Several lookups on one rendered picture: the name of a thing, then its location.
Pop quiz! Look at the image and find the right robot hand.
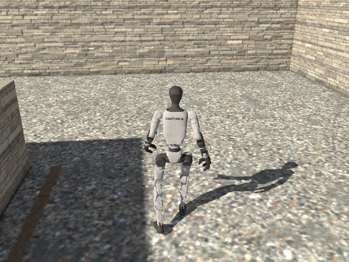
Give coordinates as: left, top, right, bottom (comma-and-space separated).
198, 156, 211, 171

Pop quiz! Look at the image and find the left robot foot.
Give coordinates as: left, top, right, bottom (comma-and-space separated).
154, 221, 164, 234

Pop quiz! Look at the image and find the robot right upper arm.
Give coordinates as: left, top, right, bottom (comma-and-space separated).
186, 110, 202, 141

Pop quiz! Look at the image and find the left robot hand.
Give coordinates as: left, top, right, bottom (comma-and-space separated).
144, 144, 157, 153

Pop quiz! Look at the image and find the robot left upper arm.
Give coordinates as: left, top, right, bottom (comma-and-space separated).
148, 109, 164, 138

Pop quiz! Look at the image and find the robot left forearm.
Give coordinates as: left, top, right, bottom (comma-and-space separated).
145, 130, 154, 146

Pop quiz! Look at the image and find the robot head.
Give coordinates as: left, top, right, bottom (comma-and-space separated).
166, 86, 185, 112

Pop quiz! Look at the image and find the robot right forearm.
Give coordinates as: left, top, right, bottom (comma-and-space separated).
197, 132, 209, 158

